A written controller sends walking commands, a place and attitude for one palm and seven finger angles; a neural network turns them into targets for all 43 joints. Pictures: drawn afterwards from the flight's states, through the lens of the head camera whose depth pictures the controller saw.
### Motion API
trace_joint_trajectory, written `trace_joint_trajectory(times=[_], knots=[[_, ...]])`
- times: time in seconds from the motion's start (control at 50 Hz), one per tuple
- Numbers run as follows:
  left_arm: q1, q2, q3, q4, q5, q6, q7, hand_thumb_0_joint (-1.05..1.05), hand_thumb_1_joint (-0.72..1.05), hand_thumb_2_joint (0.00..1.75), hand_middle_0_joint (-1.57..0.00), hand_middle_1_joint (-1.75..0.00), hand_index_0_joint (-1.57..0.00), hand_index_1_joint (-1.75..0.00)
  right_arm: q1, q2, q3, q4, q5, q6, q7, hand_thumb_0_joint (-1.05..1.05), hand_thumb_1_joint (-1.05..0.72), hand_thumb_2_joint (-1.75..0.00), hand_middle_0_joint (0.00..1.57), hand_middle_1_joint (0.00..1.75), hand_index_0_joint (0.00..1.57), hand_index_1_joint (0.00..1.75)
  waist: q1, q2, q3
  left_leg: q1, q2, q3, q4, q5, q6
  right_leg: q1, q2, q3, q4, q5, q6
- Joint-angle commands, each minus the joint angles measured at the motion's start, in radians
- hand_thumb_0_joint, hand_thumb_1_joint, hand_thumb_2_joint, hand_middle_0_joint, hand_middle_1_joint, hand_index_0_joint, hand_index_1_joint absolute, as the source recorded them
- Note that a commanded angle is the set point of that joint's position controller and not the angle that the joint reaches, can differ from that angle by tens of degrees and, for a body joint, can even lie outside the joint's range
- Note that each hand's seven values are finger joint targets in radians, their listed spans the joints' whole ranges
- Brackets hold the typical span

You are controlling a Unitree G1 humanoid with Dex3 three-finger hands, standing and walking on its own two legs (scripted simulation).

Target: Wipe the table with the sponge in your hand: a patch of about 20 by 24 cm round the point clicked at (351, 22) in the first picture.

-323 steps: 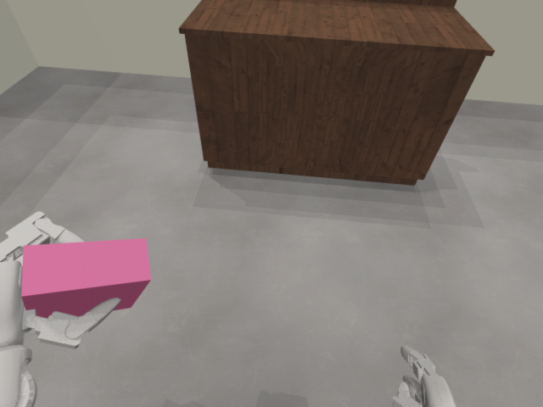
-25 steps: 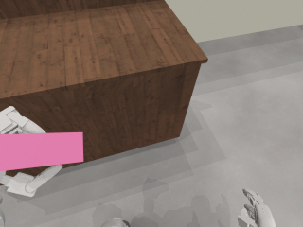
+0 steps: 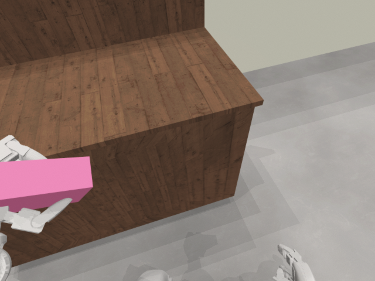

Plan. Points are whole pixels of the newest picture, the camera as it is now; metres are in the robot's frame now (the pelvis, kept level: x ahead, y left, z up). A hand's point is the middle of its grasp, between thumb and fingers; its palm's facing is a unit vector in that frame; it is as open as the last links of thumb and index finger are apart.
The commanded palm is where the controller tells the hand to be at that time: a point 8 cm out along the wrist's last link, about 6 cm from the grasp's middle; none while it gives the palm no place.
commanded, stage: take the last steps up to it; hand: left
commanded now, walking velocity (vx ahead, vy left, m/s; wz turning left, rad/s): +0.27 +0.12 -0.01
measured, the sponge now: (58, 184) +0.23 +0.22 +0.16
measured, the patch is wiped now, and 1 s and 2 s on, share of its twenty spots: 0.00 0.00 0.00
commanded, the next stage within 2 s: come to a stop and stand still in 1.24 s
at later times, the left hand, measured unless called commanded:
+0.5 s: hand (29, 137) +0.31 +0.30 +0.18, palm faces +0.41 -0.83 -0.39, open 9.3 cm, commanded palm +0.25 +0.33 +0.18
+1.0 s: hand (66, 128) +0.34 +0.25 +0.17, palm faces +0.28 -0.84 -0.45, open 9.3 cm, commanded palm +0.28 +0.31 +0.18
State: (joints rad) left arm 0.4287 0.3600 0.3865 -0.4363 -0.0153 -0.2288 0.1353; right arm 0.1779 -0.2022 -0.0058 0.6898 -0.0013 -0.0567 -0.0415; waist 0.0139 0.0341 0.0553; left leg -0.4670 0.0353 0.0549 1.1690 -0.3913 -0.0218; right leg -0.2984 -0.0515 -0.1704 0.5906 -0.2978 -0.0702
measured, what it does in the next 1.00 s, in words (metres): walks ahead: left foot, then right foot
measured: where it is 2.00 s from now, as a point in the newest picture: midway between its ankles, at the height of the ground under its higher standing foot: outside the picture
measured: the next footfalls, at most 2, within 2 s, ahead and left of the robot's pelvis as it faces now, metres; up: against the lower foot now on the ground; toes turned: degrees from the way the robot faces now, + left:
left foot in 0.32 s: +0.17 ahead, +0.17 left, +0.00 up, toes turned +8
right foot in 0.68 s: +0.15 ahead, -0.05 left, +0.00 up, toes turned -11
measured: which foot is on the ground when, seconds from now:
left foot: up 0.00-0.30, down 0.32-0.72, up 0.74-1.00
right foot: down 0.00-0.32, up 0.34-0.66, down 0.68-1.00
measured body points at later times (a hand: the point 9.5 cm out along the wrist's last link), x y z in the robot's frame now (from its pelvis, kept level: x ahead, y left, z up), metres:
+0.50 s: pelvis +0.08 +0.06 +0.00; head +0.10 +0.07 +0.45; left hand +0.29 +0.34 +0.20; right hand +0.25 -0.15 -0.08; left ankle +0.13 +0.17 -0.73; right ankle +0.06 -0.05 -0.67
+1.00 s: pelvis +0.11 +0.04 +0.01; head +0.14 +0.03 +0.46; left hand +0.32 +0.29 +0.20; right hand +0.25 -0.24 -0.08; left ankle +0.15 +0.19 -0.68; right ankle +0.11 -0.04 -0.73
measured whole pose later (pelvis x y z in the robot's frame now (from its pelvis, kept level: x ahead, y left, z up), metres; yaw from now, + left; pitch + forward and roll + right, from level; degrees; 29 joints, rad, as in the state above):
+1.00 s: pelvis +0.11 +0.04 +0.01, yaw -2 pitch +0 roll +3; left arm 0.50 0.36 0.32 -0.51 -0.01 -0.21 0.15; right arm 0.18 -0.27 -0.04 0.61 0.00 -0.05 -0.06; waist -0.03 -0.04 0.08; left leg -0.43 0.06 0.09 0.82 -0.33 -0.03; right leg -0.21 -0.06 -0.13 0.46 -0.24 -0.05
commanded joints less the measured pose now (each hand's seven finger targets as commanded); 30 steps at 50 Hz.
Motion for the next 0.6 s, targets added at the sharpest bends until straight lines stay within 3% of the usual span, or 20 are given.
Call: trace_joint_trajectory(times=[0.0, 0.02, 0.06, 0.12, 0.14, 0.2, 0.24, 0.26, 0.28, 0.3, 0.32, 0.34, 0.36, 0.4, 0.42, 0.48, 0.58], knots=[[-0.007, 0.165, 0.088, -0.176, -0.004, -0.076, 0.015, 0.0, 0.1, 1.3, -1.2, -1.6, -1.2, -1.6, -0.081, -0.096, -0.029, -0.167, 0.0, -0.032, 0.004, 0.0, -0.9, -0.9, 0.2, 0.3, 0.2, 0.3, -0.017, -0.123, -0.116, -0.258, 0.061, -0.05, 0.067, 0.097, -0.013, 0.255, -0.285, 0.257, -0.264, 0.444, -0.062], [-0.037, 0.178, 0.083, -0.241, -0.006, -0.087, 0.018, 0.0, 0.1, 1.3, -1.2, -1.6, -1.2, -1.6, -0.096, -0.101, -0.034, -0.176, 0.002, -0.034, 0.002, 0.0, -0.9, -0.9, 0.2, 0.3, 0.2, 0.3, -0.018, -0.102, -0.131, -0.233, 0.063, -0.031, -0.003, 0.097, -0.014, 0.27, -0.284, 0.225, -0.256, 0.495, -0.06], [0.005, 0.191, 0.095, -0.275, -0.005, -0.091, 0.026, 0.0, 0.1, 1.3, -1.2, -1.6, -1.2, -1.6, -0.076, -0.104, -0.041, -0.192, -0.003, -0.036, 0.005, 0.0, -0.9, -0.9, 0.2, 0.3, 0.2, 0.3, -0.015, -0.128, -0.142, -0.178, 0.067, 0.005, -0.167, 0.125, -0.01, 0.263, -0.265, 0.178, -0.243, 0.557, -0.057], [0.051, 0.245, 0.152, -0.369, -0.011, -0.09, 0.046, 0.0, 0.1, 1.3, -1.2, -1.6, -1.2, -1.6, -0.072, -0.101, -0.054, -0.224, -0.002, -0.045, -0.001, 0.0, -0.9, -0.9, 0.2, 0.3, 0.2, 0.3, 0.006, -0.155, -0.183, -0.07, 0.039, 0.076, -0.398, 0.112, -0.001, 0.313, -0.265, 0.183, -0.217, 0.608, -0.065], [0.068, 0.232, 0.153, -0.384, -0.013, -0.085, 0.049, 0.0, 0.1, 1.3, -1.2, -1.6, -1.2, -1.6, -0.067, -0.089, -0.051, -0.24, -0.003, -0.049, -0.001, 0.0, -0.9, -0.9, 0.2, 0.3, 0.2, 0.3, 0.018, -0.175, -0.193, -0.036, 0.028, 0.092, -0.443, 0.115, 0.004, 0.313, -0.261, 0.177, -0.206, 0.609, -0.065], [0.068, 0.226, 0.168, -0.384, -0.015, -0.071, 0.06, 0.0, 0.1, 1.3, -1.2, -1.6, -1.2, -1.6, -0.051, -0.09, -0.059, -0.254, -0.002, -0.05, -0.008, 0.0, -0.9, -0.9, 0.2, 0.3, 0.2, 0.3, 0.016, -0.18, -0.193, 0.07, 0.004, 0.122, -0.563, 0.155, 0.008, 0.275, -0.252, 0.188, -0.18, 0.525, -0.057], [0.038, 0.201, 0.147, -0.37, -0.017, -0.066, 0.063, 0.0, 0.1, 1.3, -1.2, -1.6, -1.2, -1.6, -0.027, -0.101, -0.068, -0.251, 0.002, -0.047, -0.019, 0.0, -0.9, -0.9, 0.2, 0.3, 0.2, 0.3, -0.009, -0.141, -0.215, 0.247, -0.002, 0.133, -0.713, 0.246, 0.011, 0.217, -0.203, 0.139, -0.077, 0.401, -0.014], [0.02, 0.195, 0.143, -0.358, -0.017, -0.073, 0.062, 0.0, 0.1, 1.3, -1.2, -1.6, -1.2, -1.6, -0.02, -0.115, -0.077, -0.25, 0.005, -0.046, -0.028, 0.0, -0.9, -0.9, 0.2, 0.3, 0.2, 0.3, -0.02, -0.045, -0.223, 0.37, 0.023, 0.1, -0.755, 0.269, 0.026, 0.13, -0.162, 0.122, 0.042, 0.327, 0.014], [0.002, 0.181, 0.131, -0.356, -0.018, -0.081, 0.061, 0.0, 0.1, 1.3, -1.2, -1.6, -1.2, -1.6, -0.023, -0.138, -0.084, -0.252, 0.008, -0.044, -0.031, 0.0, -0.9, -0.9, 0.2, 0.3, 0.2, 0.3, -0.024, 0.152, -0.237, 0.491, 0.163, -0.081, -0.787, 0.319, 0.083, -0.024, -0.074, 0.072, 0.222, 0.062, 0.055], [-0.012, 0.181, 0.12, -0.347, -0.016, -0.09, 0.06, 0.0, 0.1, 1.3, -1.2, -1.6, -1.2, -1.6, -0.018, -0.144, -0.083, -0.257, 0.011, -0.043, -0.028, 0.0, -0.9, -0.9, 0.2, 0.3, 0.2, 0.3, -0.019, 0.289, -0.234, 0.549, 0.36, -0.352, -0.826, 0.468, 0.192, -0.207, 0.003, 0.065, 0.432, -0.341, 0.081], [-0.027, 0.188, 0.105, -0.277, -0.007, -0.089, 0.055, 0.0, 0.1, 1.3, -1.2, -1.6, -1.2, -1.6, -0.028, -0.128, -0.071, -0.272, 0.014, -0.048, -0.024, 0.0, -0.9, -0.9, 0.2, 0.3, 0.2, 0.3, -0.021, 0.214, -0.16, 0.464, 0.397, -0.422, -0.862, 0.457, 0.236, -0.254, 0.023, 0.117, 0.574, -0.363, 0.07], [-0.023, 0.21, 0.127, -0.184, -0.006, -0.078, 0.046, 0.0, 0.1, 1.3, -1.2, -1.6, -1.2, -1.6, -0.043, -0.123, -0.056, -0.239, 0.007, -0.049, -0.027, 0.0, -0.9, -0.9, 0.2, 0.3, 0.2, 0.3, -0.022, 0.15, -0.132, 0.382, 0.399, -0.381, -0.879, 0.368, 0.248, -0.278, -0.015, 0.14, 0.626, -0.314, 0.077], [-0.061, 0.212, 0.119, -0.207, -0.007, -0.073, 0.039, 0.0, 0.1, 1.3, -1.2, -1.6, -1.2, -1.6, -0.041, -0.124, -0.057, -0.227, 0.005, -0.047, -0.025, 0.0, -0.9, -0.9, 0.2, 0.3, 0.2, 0.3, -0.028, 0.158, -0.128, 0.345, 0.378, -0.35, -0.874, 0.315, 0.254, -0.289, -0.038, 0.146, 0.632, -0.271, 0.088], [-0.085, 0.168, 0.073, -0.286, -0.002, -0.075, 0.026, 0.0, 0.1, 1.3, -1.2, -1.6, -1.2, -1.6, -0.043, -0.117, -0.057, -0.216, 0.016, -0.053, -0.015, 0.0, -0.9, -0.9, 0.2, 0.3, 0.2, 0.3, -0.021, 0.152, -0.108, 0.307, 0.306, -0.206, -0.876, 0.26, 0.23, -0.289, -0.05, 0.133, 0.593, -0.164, 0.098], [-0.1, 0.173, 0.069, -0.363, 0.0, -0.08, 0.024, 0.0, 0.1, 1.3, -1.2, -1.6, -1.2, -1.6, -0.056, -0.114, -0.055, -0.223, 0.015, -0.061, -0.014, 0.0, -0.9, -0.9, 0.2, 0.3, 0.2, 0.3, -0.008, 0.179, -0.127, 0.315, 0.273, -0.137, -0.866, 0.269, 0.209, -0.261, -0.049, 0.116, 0.545, -0.127, 0.099], [-0.045, 0.154, 0.047, -0.417, -0.006, -0.069, 0.021, 0.0, 0.1, 1.3, -1.2, -1.6, -1.2, -1.6, -0.059, -0.103, -0.037, -0.225, 0.007, -0.086, -0.004, 0.0, -0.9, -0.9, 0.2, 0.3, 0.2, 0.3, -0.009, 0.209, -0.128, 0.221, 0.252, -0.093, -0.91, 0.224, 0.184, -0.136, -0.031, 0.074, 0.38, -0.086, 0.101], [-0.012, 0.194, 0.113, -0.359, -0.011, -0.05, 0.043, 0.0, 0.1, 1.3, -1.2, -1.6, -1.2, -1.6, -0.046, -0.095, -0.023, -0.216, -0.003, -0.1, -0.02, 0.0, -0.9, -0.9, 0.2, 0.3, 0.2, 0.3, -0.008, 0.181, -0.163, 0.27, 0.267, -0.093, -0.871, 0.235, 0.164, -0.024, 0.021, 0.013, 0.109, -0.126, 0.106]])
